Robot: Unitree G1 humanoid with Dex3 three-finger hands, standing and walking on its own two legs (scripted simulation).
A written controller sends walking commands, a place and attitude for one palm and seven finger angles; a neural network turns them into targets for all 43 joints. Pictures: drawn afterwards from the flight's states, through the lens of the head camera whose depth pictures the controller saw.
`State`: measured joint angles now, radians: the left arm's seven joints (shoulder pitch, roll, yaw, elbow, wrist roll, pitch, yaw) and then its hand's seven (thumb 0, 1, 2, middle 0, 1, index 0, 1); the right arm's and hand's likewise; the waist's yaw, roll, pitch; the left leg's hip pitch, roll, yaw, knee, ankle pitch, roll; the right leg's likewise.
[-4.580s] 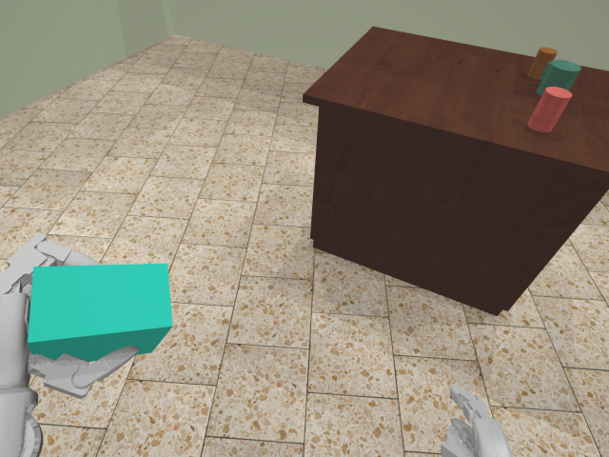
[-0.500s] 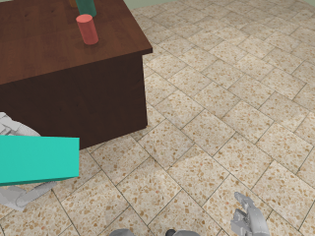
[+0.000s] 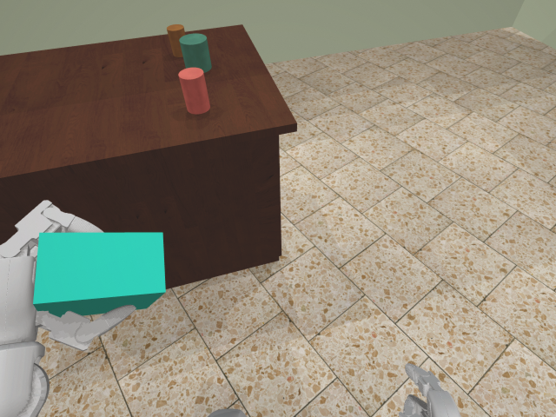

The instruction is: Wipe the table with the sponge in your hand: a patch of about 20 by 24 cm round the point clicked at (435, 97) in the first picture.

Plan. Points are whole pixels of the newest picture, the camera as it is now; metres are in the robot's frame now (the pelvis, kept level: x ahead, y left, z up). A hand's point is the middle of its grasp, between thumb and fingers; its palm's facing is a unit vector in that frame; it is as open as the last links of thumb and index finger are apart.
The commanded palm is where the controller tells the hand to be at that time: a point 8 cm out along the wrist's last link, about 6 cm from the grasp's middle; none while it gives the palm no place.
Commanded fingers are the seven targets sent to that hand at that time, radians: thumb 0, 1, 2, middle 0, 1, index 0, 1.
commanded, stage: take the last steps up to it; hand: left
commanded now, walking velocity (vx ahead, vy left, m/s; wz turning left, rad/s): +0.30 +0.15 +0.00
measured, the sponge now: (119, 275) +0.23 +0.20 +0.15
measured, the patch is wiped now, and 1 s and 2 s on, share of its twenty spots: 0.00 0.00 0.00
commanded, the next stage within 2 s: come to a stop and stand still in 1.04 s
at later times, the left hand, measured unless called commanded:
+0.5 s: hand (84, 189) +0.34 +0.27 +0.18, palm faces +0.34 -0.80 -0.49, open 10.7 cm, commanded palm +0.28 +0.33 +0.18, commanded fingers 0.00 0.10 1.30 -1.20 -1.60 -1.20 -1.60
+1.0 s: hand (56, 123) +0.47 +0.38 +0.18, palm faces +0.38 -0.82 -0.43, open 10.7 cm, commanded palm +0.40 +0.41 +0.18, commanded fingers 0.00 0.10 1.30 -1.20 -1.60 -1.20 -1.60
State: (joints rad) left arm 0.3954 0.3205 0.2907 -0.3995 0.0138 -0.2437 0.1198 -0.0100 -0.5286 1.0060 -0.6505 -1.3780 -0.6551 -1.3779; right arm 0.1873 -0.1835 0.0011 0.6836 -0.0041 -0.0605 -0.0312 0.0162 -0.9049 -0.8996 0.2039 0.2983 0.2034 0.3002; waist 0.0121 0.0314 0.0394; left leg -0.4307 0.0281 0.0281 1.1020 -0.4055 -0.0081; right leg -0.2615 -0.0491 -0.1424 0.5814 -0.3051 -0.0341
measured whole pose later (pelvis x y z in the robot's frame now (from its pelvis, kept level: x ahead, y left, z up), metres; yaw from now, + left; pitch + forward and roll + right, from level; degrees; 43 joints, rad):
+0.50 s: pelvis +0.12 +0.05 -0.01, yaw +0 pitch +0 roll +1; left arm 0.49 0.39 0.35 -0.54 -0.01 -0.23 0.14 -0.01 -0.53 1.01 -0.65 -1.38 -0.65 -1.38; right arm 0.21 -0.15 0.01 0.61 0.01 -0.13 -0.04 0.01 -0.90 -0.90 0.20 0.30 0.20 0.30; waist -0.01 0.02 0.06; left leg -0.22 0.06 0.13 0.61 -0.39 -0.01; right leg -0.33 -0.05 -0.18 0.61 -0.30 0.00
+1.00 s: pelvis +0.23 +0.14 -0.01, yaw -1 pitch -1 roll +0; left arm 0.39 0.45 0.41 -0.52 -0.01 -0.26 0.16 -0.01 -0.53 1.01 -0.65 -1.38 -0.65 -1.38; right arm 0.14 -0.16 -0.04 0.59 0.01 -0.09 -0.04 0.02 -0.91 -0.90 0.20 0.30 0.20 0.30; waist -0.01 -0.07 0.09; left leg -0.35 0.05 0.17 0.61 -0.24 0.04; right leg -0.39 -0.09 -0.07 1.14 -0.57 0.02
